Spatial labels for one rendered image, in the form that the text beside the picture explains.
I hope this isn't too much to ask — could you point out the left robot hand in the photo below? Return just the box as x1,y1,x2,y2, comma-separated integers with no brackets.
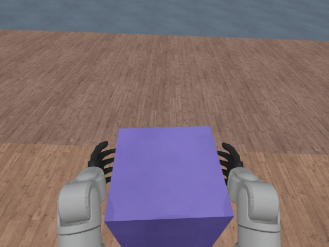
88,141,116,183

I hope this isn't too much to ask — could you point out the right robot forearm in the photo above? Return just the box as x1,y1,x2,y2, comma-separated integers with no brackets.
227,167,281,247

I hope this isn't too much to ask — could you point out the left robot forearm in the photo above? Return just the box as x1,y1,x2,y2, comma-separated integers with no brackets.
57,167,107,247

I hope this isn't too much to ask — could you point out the carton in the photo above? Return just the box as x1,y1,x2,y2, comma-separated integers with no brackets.
104,126,234,247

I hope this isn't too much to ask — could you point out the right robot hand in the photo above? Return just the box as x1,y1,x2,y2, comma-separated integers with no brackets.
217,143,244,186

